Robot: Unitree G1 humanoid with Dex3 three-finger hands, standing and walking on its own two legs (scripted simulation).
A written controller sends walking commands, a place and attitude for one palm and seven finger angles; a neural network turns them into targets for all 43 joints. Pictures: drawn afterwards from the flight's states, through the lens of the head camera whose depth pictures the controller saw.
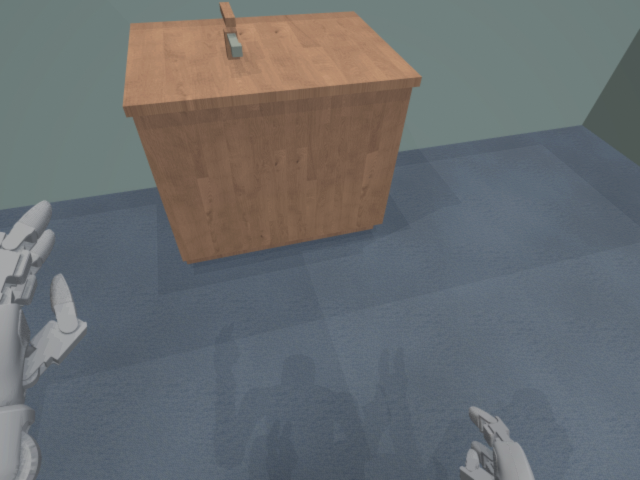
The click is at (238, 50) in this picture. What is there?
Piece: tap's lever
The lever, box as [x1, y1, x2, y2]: [230, 43, 242, 56]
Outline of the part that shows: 230,43 232,56 242,56 240,43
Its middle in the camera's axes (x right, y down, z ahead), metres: -0.24 -0.52 +1.06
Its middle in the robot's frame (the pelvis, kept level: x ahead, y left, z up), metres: +1.14 +0.30 +0.04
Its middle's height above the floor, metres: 0.81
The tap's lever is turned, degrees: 0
